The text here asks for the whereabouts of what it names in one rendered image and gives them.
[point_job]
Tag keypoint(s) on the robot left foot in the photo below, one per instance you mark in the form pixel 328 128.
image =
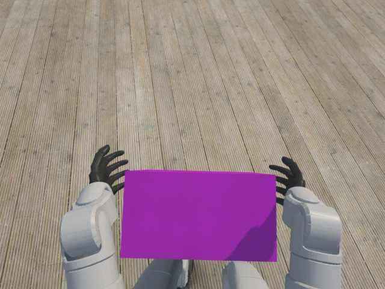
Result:
pixel 190 268

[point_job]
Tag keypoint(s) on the robot left thigh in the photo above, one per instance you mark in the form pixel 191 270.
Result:
pixel 163 274

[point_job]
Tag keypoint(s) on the robot left hand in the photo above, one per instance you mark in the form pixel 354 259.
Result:
pixel 100 171

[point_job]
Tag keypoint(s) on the robot left forearm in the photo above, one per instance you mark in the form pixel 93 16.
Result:
pixel 86 240

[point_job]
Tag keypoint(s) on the robot right hand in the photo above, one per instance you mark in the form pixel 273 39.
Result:
pixel 294 175

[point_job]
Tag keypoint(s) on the carton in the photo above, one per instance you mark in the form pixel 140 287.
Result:
pixel 200 215

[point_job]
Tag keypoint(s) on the robot right forearm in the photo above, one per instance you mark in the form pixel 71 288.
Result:
pixel 316 241

